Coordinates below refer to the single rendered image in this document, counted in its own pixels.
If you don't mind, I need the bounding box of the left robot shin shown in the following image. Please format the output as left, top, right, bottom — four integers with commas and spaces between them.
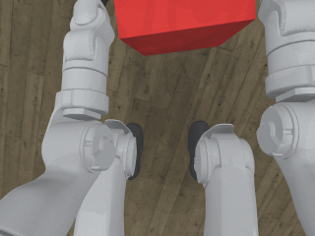
104, 119, 133, 177

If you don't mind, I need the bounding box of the carton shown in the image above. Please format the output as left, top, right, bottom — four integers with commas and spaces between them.
113, 0, 256, 56

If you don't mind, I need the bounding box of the robot left foot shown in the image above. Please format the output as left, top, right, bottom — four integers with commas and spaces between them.
126, 123, 144, 180

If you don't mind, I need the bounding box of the left robot forearm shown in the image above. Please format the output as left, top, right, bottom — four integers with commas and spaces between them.
41, 0, 115, 146

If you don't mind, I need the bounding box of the right robot upper arm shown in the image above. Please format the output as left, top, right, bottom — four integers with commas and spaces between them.
256, 102, 315, 236

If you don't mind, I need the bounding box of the right robot forearm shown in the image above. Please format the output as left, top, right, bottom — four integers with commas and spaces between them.
258, 0, 315, 103

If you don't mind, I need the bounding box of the left robot upper arm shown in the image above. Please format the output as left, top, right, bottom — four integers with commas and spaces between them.
0, 120, 116, 236

